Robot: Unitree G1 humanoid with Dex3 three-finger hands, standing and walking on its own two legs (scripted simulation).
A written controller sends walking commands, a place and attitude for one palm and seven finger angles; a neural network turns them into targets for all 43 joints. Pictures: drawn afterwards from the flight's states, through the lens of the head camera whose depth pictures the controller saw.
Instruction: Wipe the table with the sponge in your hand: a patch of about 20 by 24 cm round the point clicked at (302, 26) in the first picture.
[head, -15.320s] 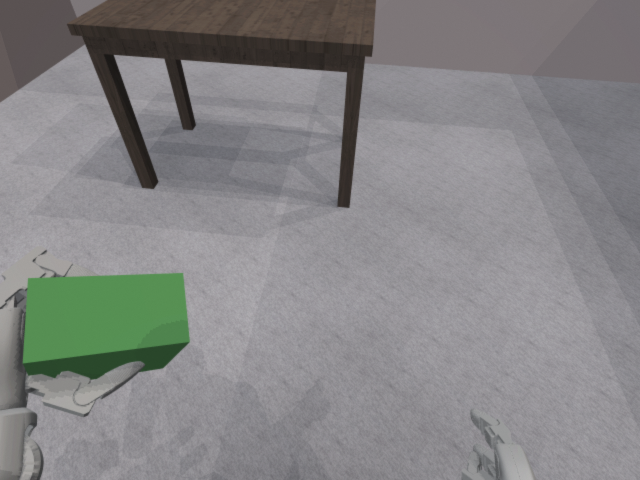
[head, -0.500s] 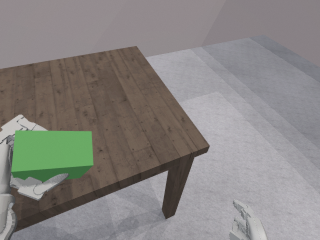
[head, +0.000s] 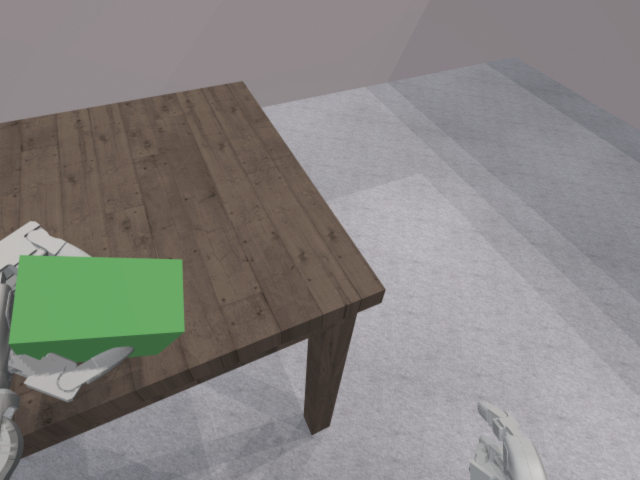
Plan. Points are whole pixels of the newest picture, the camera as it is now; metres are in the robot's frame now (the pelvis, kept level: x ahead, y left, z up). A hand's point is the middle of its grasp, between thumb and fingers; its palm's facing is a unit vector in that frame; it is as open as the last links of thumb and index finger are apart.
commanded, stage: shuffle to correct the standing spot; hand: left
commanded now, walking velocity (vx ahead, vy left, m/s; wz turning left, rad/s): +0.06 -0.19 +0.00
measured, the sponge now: (124, 313) +0.24 +0.21 +0.15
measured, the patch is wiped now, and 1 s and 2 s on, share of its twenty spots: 0.00 0.00 0.00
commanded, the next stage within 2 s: come to a stop and stand still in 0.74 s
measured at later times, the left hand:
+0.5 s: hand (78, 322) +0.22 +0.24 +0.16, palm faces +0.36 -0.84 -0.39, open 10.2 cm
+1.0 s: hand (183, 295) +0.24 +0.15 +0.18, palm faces +0.34 -0.81 -0.48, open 10.2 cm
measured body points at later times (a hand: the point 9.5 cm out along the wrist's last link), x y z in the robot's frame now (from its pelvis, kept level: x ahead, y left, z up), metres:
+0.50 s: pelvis +0.00 -0.02 +0.00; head +0.02 +0.00 +0.45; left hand +0.19 +0.28 +0.18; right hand +0.16 -0.24 -0.08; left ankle +0.00 +0.11 -0.73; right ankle -0.02 -0.07 -0.71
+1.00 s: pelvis +0.02 -0.09 +0.00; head +0.05 -0.08 +0.45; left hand +0.22 +0.19 +0.20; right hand +0.17 -0.32 -0.09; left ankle +0.01 +0.05 -0.73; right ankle +0.07 -0.20 -0.73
